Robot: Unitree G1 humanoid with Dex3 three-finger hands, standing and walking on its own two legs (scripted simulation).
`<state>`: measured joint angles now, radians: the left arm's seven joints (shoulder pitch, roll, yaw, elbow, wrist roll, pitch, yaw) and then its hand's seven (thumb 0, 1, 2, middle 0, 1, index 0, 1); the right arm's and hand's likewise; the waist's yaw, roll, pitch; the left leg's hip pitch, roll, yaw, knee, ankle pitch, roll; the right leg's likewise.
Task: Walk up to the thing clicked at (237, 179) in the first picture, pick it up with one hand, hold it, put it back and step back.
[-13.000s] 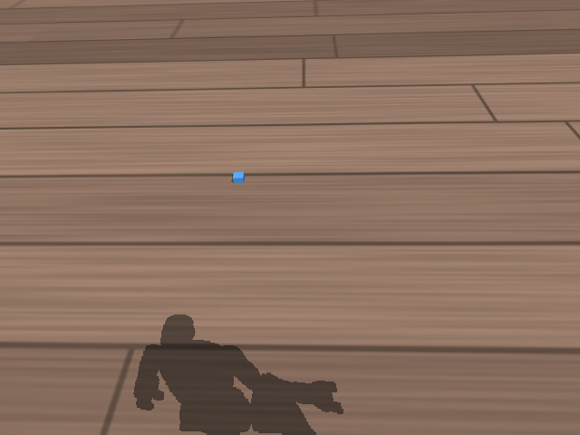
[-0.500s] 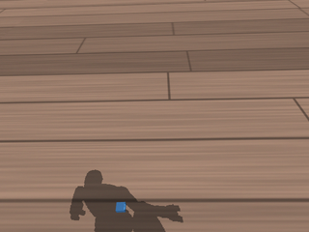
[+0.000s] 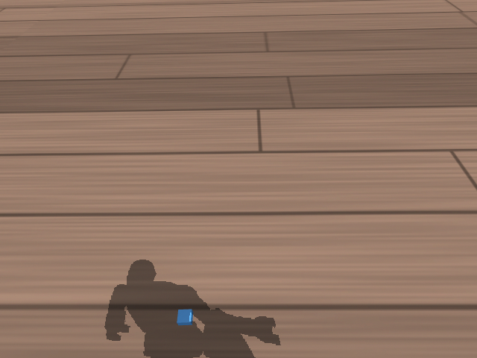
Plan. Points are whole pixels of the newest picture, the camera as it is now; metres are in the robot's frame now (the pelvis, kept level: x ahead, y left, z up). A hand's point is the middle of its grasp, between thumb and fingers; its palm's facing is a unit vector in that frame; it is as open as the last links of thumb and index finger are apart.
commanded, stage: stand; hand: left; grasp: from above
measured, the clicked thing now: (185, 317) +0.39 +0.28 -0.76
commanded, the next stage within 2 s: rise first in 1.36 s
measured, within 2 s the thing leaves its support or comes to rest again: neither
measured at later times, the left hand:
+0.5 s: hand out of the picture +0.07 +0.26 -0.16, palm faces -0.02 -0.94 -0.35, open 7.4 cm
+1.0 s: hand out of the picture +0.07 +0.26 -0.16, palm faces -0.02 -0.94 -0.35, open 7.4 cm
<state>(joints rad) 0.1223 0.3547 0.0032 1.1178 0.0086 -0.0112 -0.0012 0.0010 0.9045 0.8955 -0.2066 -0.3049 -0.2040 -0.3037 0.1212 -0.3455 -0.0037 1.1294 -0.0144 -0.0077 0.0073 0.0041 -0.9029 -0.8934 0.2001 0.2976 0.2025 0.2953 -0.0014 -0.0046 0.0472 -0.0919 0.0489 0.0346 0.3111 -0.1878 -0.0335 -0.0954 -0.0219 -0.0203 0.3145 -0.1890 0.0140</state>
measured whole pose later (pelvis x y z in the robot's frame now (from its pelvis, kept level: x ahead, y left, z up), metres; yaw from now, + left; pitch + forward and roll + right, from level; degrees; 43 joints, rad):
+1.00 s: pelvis -0.01 +0.00 +0.00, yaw +0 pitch -2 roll +0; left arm 0.13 0.36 0.00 1.12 0.01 -0.01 0.00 0.00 0.90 0.90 -0.21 -0.30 -0.20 -0.30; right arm 0.12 -0.35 0.00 1.13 -0.01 -0.01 0.01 0.00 -0.90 -0.89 0.20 0.30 0.20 0.30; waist 0.00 0.00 0.04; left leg -0.09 0.04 0.03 0.31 -0.18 -0.03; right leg -0.09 -0.03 -0.02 0.32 -0.18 0.02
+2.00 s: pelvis -0.02 +0.02 -0.06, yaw +1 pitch +13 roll -1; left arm 0.11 0.31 0.15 0.75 0.23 0.10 0.00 0.00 -0.10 0.65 -0.49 -0.64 -0.48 -0.65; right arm 0.24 -0.24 -0.05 0.64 0.01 -0.07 0.00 0.01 -0.91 -0.89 0.20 0.30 0.20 0.30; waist -0.02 -0.01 -0.07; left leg -0.73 0.04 0.01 0.96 -0.45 -0.01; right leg -0.71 -0.04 -0.02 0.92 -0.44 0.03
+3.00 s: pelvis -0.11 +0.01 -0.38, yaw -3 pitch +33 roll -5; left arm -0.48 0.62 0.17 0.95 0.97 -0.28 0.16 0.00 -0.10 0.65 -0.48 -0.66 -0.48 -0.66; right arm 0.11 -0.28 -0.06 0.74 -0.05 -0.08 0.08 0.01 -0.93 -0.90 0.20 0.30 0.20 0.29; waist -0.03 0.01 -0.10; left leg -2.09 0.04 -0.10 2.17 -0.67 -0.02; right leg -2.04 -0.03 -0.03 2.12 -0.66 0.03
